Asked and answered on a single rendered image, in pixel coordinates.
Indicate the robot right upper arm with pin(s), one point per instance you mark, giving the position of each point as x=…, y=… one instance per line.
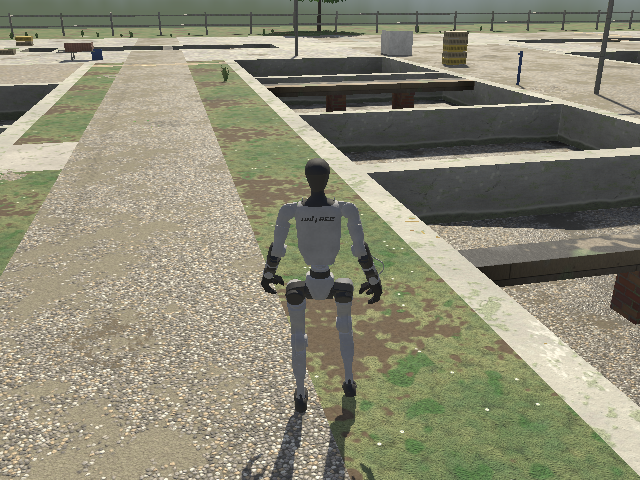
x=350, y=211

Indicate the left robot hand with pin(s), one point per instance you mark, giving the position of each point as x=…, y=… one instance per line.
x=265, y=283

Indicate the left robot shin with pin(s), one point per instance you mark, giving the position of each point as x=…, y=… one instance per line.
x=299, y=367

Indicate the robot left forearm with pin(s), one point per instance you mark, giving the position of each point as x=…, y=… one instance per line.
x=271, y=265

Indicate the robot left upper arm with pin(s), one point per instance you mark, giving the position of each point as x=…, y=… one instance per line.
x=286, y=212

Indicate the right robot hand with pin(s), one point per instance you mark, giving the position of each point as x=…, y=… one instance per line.
x=376, y=289

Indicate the robot right forearm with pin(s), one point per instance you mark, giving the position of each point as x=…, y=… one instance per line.
x=368, y=267

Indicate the left robot foot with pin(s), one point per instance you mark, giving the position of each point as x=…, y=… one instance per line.
x=301, y=404

